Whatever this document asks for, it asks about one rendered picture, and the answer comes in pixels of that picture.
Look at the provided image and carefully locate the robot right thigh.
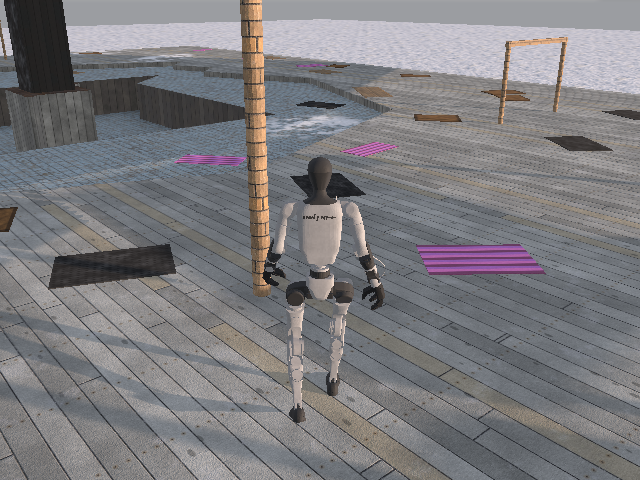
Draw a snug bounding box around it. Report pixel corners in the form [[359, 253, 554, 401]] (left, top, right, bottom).
[[329, 278, 354, 337]]

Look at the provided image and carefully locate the left robot hand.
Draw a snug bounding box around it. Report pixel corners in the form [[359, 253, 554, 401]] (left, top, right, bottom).
[[262, 268, 286, 286]]

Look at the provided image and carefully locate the robot right forearm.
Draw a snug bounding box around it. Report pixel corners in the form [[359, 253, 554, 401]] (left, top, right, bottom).
[[359, 241, 381, 288]]

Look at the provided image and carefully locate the robot right upper arm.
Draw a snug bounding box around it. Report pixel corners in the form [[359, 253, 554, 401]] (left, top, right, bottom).
[[340, 201, 369, 257]]

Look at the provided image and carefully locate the right robot hand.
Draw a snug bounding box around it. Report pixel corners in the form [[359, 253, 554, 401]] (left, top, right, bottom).
[[362, 283, 385, 310]]

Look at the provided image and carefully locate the robot left upper arm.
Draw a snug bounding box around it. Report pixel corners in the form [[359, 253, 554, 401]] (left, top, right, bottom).
[[271, 201, 299, 255]]

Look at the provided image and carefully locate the robot left forearm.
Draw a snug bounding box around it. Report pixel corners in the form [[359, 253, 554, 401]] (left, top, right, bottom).
[[264, 239, 282, 272]]

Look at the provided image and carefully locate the right robot foot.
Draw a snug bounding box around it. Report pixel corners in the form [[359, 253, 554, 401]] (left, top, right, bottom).
[[326, 372, 340, 396]]

